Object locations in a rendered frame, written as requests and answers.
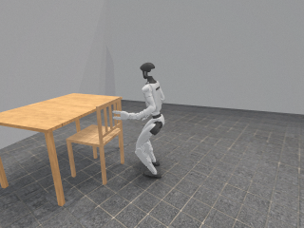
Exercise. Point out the robot head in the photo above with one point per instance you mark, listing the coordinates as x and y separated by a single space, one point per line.
146 67

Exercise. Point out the table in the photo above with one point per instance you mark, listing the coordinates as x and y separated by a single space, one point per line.
47 116

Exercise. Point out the robot left upper arm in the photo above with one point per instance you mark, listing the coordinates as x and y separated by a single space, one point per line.
147 91

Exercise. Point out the robot left hand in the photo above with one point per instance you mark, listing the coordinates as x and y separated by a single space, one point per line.
123 115

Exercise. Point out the robot right upper arm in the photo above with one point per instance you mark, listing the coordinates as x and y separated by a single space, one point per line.
162 96

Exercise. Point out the chair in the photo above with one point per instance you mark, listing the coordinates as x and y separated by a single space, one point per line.
98 136

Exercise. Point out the left robot forearm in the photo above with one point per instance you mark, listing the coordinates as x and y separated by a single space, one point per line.
144 113

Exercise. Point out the left robot thigh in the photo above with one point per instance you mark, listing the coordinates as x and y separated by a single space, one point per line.
153 128

